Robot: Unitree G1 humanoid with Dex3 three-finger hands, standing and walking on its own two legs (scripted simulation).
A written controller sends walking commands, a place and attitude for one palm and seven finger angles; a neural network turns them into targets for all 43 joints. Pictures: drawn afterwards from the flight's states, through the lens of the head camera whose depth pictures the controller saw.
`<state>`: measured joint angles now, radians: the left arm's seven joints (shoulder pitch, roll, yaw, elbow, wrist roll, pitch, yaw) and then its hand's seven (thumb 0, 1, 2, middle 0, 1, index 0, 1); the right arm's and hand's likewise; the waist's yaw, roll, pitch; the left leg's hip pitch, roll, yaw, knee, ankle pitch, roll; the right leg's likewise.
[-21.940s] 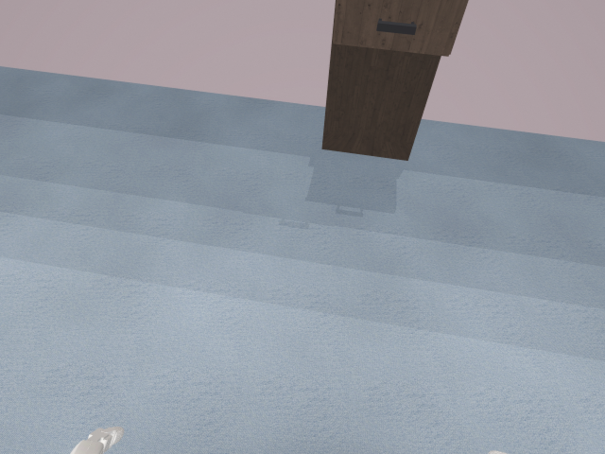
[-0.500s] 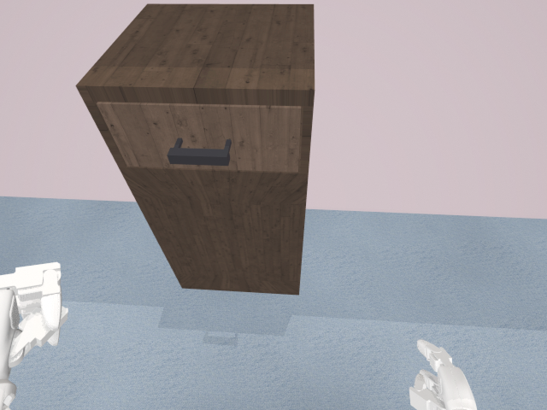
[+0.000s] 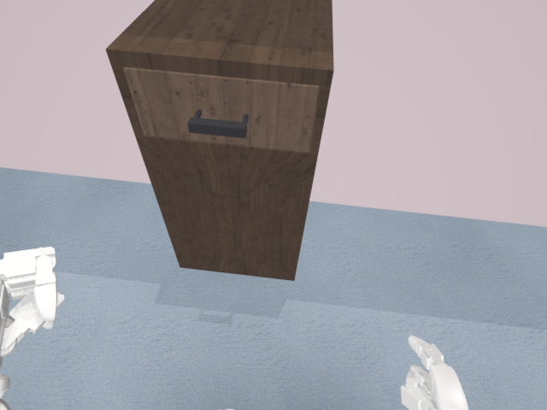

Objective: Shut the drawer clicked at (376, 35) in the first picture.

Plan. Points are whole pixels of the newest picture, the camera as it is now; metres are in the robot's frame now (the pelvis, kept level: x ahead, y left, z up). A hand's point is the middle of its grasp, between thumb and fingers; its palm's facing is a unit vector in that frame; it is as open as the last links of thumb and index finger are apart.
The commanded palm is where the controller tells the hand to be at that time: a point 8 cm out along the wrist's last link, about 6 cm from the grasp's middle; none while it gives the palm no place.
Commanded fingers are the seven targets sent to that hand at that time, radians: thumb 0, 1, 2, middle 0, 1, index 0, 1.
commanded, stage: step back with the hand held close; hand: left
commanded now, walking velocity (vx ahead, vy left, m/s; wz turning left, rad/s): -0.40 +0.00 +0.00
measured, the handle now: (219, 121) +0.70 +0.17 +0.02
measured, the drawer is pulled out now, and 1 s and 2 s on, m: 0.00 0.00 0.00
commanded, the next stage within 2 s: stop stepping back and stand still in 0.60 s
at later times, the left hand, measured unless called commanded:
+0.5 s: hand out of the picture +0.10 +0.25 +0.18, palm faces +0.38 -0.79 -0.48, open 3.2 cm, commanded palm +0.03 +0.29 +0.19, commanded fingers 0.00 0.90 0.90 -1.40 -1.60 -1.40 -1.60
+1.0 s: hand out of the picture +0.00 +0.25 +0.18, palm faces +0.33 -0.86 -0.39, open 3.2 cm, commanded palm -0.08 +0.28 +0.19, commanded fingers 0.00 0.90 0.90 -1.40 -1.60 -1.40 -1.60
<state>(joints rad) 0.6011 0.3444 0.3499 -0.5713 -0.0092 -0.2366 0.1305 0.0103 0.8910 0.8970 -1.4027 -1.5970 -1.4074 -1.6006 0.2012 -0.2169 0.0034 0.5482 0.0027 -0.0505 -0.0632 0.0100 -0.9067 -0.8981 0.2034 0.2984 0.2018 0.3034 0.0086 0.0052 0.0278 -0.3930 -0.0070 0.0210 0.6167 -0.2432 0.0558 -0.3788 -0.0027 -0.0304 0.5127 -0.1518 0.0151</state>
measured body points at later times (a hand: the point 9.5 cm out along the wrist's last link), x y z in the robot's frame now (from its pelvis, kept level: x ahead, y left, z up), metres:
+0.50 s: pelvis -0.08 +0.01 -0.01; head -0.07 +0.04 +0.44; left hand +0.08 +0.29 +0.20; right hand +0.10 -0.24 -0.07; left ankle +0.07 +0.09 -0.73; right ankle -0.03 -0.14 -0.70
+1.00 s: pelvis -0.22 +0.01 +0.01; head -0.23 +0.04 +0.46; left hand -0.02 +0.29 +0.20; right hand -0.07 -0.22 -0.05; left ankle -0.08 +0.08 -0.72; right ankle -0.24 -0.10 -0.70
